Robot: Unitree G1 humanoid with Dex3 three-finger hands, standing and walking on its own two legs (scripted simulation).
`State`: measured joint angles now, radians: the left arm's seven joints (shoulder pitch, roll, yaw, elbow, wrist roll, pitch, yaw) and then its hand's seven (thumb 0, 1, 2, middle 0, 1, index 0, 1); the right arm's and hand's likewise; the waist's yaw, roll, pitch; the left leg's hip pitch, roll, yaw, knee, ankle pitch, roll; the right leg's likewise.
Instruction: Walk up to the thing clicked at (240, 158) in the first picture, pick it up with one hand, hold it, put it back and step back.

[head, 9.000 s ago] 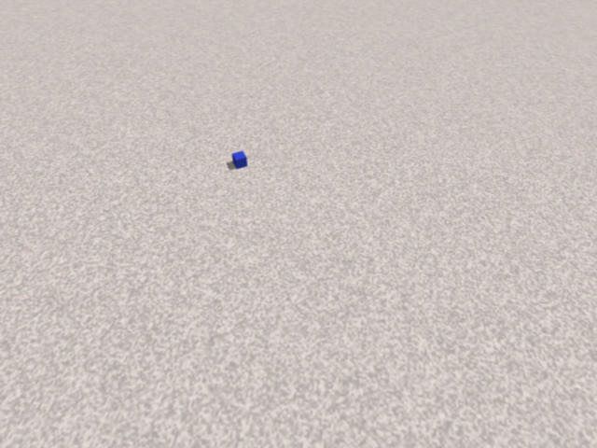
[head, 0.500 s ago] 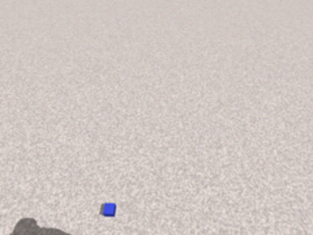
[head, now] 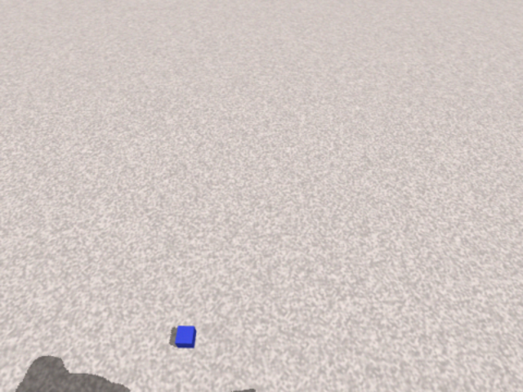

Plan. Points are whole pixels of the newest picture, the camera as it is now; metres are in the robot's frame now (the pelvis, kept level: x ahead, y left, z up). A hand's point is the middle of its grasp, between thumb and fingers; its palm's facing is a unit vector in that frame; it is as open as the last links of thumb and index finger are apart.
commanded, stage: walk up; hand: left
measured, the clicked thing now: (186, 337) +0.41 +0.26 -0.75
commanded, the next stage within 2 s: stand in 0.84 s
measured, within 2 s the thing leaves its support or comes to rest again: neither
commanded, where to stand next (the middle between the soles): +0.02 +0.02 m, yaw +0 degrees
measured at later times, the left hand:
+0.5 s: hand out of the picture +0.08 +0.26 -0.15, palm faces -0.03 -0.93 -0.36, open 7.4 cm
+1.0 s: hand out of the picture +0.10 +0.25 -0.15, palm faces -0.06 -0.94 -0.34, open 7.4 cm
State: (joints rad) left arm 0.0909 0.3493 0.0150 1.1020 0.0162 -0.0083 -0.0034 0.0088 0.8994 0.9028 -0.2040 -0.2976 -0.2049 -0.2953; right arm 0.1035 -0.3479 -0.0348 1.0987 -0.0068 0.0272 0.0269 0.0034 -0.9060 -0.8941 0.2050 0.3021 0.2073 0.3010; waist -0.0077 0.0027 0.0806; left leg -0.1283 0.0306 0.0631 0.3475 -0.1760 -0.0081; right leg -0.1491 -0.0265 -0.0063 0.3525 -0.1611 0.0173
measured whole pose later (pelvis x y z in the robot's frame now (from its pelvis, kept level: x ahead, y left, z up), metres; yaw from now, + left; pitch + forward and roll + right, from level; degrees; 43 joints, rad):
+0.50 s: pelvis +0.00 +0.00 +0.00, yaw +0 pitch -2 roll +0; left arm 0.11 0.36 0.02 1.10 0.01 -0.01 -0.01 0.01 0.90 0.90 -0.20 -0.30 -0.20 -0.30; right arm 0.10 -0.35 -0.03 1.08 0.00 0.02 0.03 0.00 -0.91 -0.89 0.21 0.30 0.21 0.30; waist 0.00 0.01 0.08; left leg -0.14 0.03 0.07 0.38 -0.19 -0.01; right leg -0.17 -0.02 0.00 0.39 -0.18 0.02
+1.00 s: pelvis +0.01 +0.00 +0.00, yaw -1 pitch -2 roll +0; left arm 0.11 0.35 0.00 1.11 0.01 -0.01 -0.01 0.01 0.90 0.90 -0.20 -0.30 -0.20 -0.30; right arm 0.13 -0.35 -0.01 1.11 -0.02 0.00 0.02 0.00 -0.91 -0.89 0.21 0.30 0.21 0.30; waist -0.02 0.00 0.05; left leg -0.11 0.04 0.07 0.32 -0.18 -0.02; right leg -0.14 -0.02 0.00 0.35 -0.17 0.01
